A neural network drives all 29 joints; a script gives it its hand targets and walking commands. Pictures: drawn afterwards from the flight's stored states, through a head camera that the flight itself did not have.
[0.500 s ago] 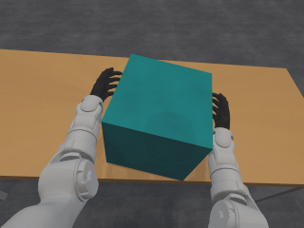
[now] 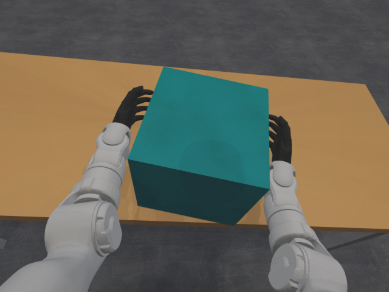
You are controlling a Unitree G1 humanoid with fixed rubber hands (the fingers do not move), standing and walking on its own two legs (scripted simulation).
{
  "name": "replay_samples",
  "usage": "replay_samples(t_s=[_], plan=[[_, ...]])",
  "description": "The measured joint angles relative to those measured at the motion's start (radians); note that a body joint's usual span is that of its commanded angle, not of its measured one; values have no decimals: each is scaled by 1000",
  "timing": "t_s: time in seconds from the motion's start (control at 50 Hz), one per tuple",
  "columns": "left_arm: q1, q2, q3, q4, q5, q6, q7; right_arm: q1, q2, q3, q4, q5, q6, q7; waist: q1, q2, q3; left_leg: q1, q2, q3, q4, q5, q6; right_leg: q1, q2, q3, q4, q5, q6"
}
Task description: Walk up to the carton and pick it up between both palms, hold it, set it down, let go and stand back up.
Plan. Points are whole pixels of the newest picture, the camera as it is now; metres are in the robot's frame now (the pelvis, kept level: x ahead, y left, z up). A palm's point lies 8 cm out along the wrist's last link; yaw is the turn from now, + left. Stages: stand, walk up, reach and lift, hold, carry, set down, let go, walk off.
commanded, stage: set down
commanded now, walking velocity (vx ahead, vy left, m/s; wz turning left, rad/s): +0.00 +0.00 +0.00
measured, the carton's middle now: (200, 149) +0.42 -0.04 -0.01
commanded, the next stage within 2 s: none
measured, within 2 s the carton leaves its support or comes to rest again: neither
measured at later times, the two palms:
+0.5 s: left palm (123, 123) +0.45 +0.13 +0.05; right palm (278, 155) +0.37 -0.20 +0.05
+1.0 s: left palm (123, 123) +0.45 +0.13 +0.05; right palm (278, 155) +0.37 -0.20 +0.05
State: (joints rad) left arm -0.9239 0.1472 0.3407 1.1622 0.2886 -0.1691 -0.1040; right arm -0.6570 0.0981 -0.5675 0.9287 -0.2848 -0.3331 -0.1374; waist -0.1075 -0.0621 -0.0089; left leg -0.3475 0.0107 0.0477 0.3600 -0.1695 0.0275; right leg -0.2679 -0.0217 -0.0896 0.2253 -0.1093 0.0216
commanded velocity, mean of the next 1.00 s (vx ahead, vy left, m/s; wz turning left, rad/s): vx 0.00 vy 0.00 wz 0.00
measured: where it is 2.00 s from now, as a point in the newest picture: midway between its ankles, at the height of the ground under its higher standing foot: outside the picture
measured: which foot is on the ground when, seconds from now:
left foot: down 0.00-1.00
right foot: down 0.00-1.00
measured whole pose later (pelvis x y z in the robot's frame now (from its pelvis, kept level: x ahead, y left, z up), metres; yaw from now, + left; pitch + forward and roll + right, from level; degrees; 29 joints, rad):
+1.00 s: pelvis +0.00 +0.00 +0.00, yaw +0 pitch +9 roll -2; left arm -0.93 0.13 0.49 1.16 0.42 -0.19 -0.15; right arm -0.67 0.13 -0.66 0.92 -0.37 -0.37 -0.11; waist -0.10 -0.08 0.00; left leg -0.36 0.01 0.06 0.38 -0.18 0.03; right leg -0.29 -0.03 -0.09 0.27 -0.13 0.02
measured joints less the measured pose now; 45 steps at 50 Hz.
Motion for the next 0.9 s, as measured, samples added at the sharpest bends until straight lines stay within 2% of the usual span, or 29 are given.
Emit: replay_samples(t_s=[0.24,0.5,0.9], plan=[[-38,17,72,61,56,-25,-28,-20,39,-70,-34,-78,22,16,5,-15,10,9,-1,5,-29,19,-2,-11,-2,3,13,-3,-5],[-12,-3,99,20,90,-30,-39,-5,38,-80,-11,-74,-25,15,1,-27,14,10,-2,4,-3,-2,-1,-4,-4,-1,29,-20,-3],[-13,-20,145,2,131,-22,-48,-11,37,-102,-18,-92,-26,30,7,-20,10,-7,0,12,14,-9,4,-21,-4,5,40,-21,0]])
